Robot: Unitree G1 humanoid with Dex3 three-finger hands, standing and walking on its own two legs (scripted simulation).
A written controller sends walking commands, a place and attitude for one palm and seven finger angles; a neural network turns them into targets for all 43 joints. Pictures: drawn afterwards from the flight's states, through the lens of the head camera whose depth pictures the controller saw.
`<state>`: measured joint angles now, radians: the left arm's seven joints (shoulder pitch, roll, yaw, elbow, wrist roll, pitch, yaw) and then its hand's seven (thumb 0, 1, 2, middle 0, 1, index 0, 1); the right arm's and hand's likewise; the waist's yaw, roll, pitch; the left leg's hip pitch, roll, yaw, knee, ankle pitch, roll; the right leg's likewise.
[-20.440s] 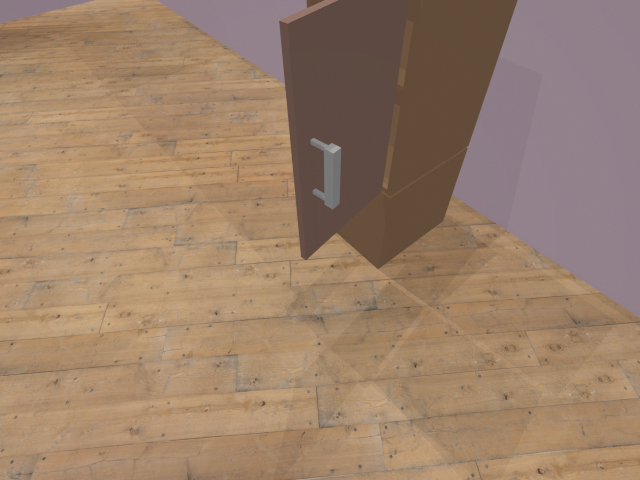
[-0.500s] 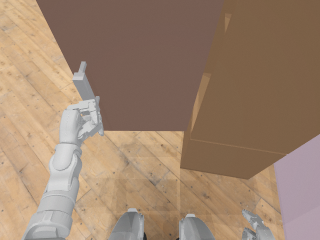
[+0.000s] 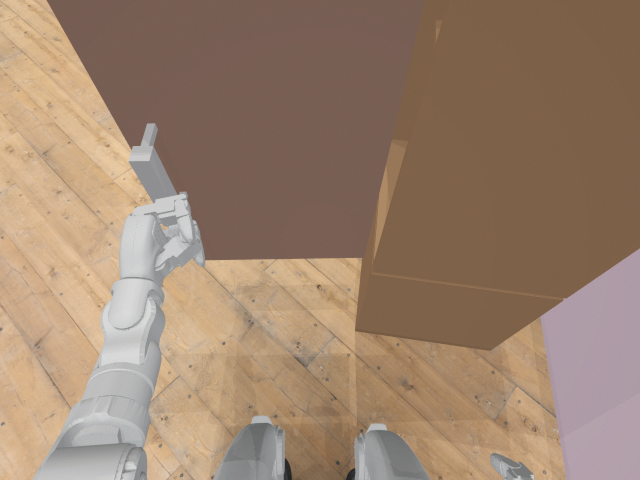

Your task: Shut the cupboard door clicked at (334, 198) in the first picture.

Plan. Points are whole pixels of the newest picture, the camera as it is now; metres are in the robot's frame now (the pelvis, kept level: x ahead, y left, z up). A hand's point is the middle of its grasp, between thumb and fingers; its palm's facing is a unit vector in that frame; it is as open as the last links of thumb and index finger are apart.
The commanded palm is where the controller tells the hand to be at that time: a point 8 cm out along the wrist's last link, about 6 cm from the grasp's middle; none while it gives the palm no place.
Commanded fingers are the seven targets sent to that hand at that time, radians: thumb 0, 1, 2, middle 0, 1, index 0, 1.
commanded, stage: bring the fist close to the handle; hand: left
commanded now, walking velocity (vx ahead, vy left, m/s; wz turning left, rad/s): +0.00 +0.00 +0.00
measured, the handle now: (165, 181) +0.49 +0.22 +0.04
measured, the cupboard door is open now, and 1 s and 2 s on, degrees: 100 85 69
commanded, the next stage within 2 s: push the door shut along its arc in 0.02 s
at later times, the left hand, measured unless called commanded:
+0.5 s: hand (201, 215) +0.44 +0.16 +0.03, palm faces -0.07 -1.00 -0.05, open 3.1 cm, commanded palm +0.43 +0.21 +0.04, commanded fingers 0.00 0.90 0.90 -1.30 -1.50 -1.30 -1.50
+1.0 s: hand (225, 170) +0.51 +0.14 +0.04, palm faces -0.22 -0.98 -0.04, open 3.1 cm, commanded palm +0.51 +0.18 +0.04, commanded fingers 0.00 0.90 0.90 -1.30 -1.50 -1.30 -1.50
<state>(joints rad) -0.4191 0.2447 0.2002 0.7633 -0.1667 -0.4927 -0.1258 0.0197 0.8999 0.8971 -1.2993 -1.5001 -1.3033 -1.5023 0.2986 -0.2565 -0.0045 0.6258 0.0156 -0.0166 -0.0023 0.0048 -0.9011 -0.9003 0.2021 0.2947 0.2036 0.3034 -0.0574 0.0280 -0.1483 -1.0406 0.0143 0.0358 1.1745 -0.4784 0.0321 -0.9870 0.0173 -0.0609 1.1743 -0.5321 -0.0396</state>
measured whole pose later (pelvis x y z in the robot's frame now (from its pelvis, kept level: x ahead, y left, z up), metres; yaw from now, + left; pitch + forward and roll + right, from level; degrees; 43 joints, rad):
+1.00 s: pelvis -0.02 +0.01 -0.03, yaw -1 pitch +26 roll -4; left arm -1.01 0.48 0.25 1.23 -0.10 -0.42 -0.32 0.02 0.90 0.90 -1.30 -1.50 -1.30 -1.50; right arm 0.34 -0.29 0.03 0.66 0.01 -0.04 0.01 0.00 -0.90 -0.90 0.20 0.29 0.20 0.30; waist -0.19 0.05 -0.15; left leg -1.29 0.03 0.00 1.31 -0.49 0.05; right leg -1.20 0.03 -0.09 1.27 -0.53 -0.03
